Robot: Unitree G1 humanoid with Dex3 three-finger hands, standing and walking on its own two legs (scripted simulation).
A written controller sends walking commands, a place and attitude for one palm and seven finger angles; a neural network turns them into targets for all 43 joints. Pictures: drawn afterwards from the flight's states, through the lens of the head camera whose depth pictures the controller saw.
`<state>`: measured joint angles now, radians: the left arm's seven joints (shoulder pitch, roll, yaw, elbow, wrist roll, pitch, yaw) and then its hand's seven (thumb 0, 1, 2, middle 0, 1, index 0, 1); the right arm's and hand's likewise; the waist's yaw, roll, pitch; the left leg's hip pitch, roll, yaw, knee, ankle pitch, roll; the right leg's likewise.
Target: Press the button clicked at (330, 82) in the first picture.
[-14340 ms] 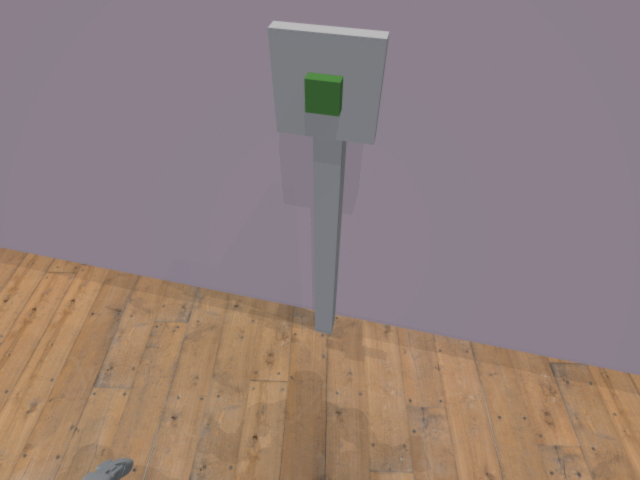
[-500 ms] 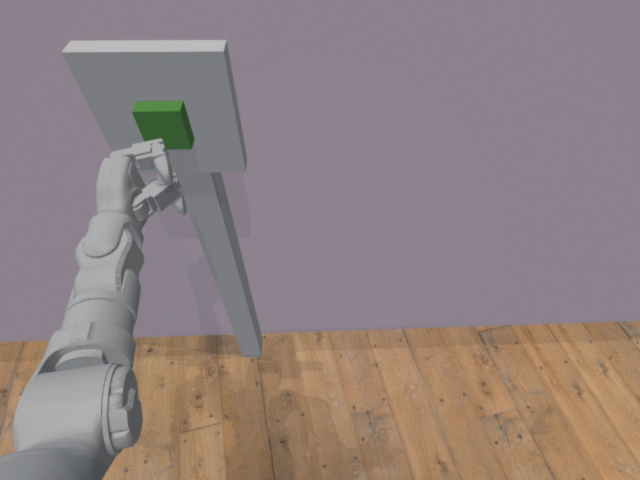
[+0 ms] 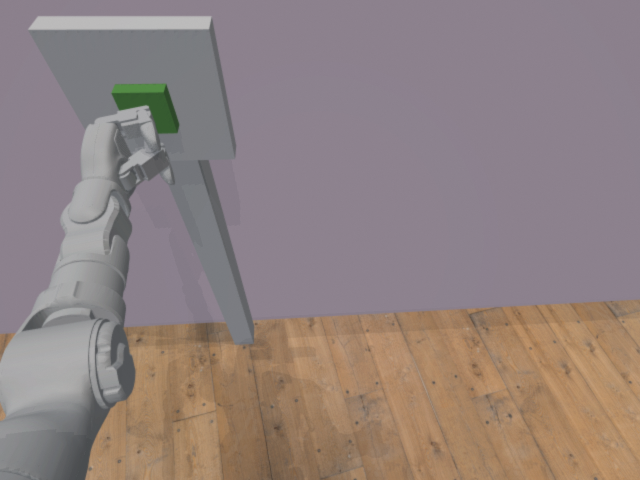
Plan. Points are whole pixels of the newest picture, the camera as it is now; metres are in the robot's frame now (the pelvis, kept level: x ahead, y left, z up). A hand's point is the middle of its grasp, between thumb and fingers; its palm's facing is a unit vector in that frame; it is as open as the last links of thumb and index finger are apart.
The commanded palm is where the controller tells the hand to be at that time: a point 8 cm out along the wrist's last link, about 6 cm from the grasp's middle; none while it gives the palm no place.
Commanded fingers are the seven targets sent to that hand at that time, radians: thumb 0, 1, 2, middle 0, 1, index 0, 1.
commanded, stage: press the button with the knuckle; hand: left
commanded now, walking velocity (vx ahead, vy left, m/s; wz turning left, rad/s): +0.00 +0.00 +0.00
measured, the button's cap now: (148, 106) +0.54 +0.20 +0.16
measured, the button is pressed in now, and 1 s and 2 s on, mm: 5 12 0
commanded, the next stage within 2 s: hold the button down briefly in 0.42 s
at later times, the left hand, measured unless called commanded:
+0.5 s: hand (158, 148) +0.49 +0.18 +0.14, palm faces +0.06 -1.00 -0.01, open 3.0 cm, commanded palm +0.50 +0.23 +0.13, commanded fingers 0.00 0.90 0.90 -1.30 -1.50 -1.30 -1.50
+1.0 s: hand (156, 148) +0.49 +0.18 +0.14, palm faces +0.04 -1.00 -0.01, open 3.1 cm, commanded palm +0.48 +0.23 +0.13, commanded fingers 0.00 0.90 0.90 -1.30 -1.50 -1.30 -1.50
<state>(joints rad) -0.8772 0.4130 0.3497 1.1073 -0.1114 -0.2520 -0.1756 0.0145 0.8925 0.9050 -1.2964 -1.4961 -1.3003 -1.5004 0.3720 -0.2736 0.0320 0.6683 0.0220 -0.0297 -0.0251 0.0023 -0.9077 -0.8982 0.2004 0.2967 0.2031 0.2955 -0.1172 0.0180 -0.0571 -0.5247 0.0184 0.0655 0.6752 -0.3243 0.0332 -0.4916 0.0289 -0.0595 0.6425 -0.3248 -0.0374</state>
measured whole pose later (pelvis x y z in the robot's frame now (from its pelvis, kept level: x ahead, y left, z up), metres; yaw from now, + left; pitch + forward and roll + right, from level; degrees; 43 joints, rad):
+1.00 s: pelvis -0.03 +0.00 -0.01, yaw +1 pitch +14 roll -2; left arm -1.10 0.55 0.34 1.33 -0.08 -0.27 -0.21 0.02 0.77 0.96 -1.30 -1.50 -1.37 -1.50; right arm 0.44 -0.30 0.05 0.70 0.00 -0.09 -0.03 0.00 -0.91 -0.90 0.20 0.30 0.20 0.30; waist -0.18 0.03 -0.05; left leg -0.70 0.03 0.02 0.76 -0.31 0.03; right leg -0.64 0.04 -0.10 0.70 -0.30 -0.05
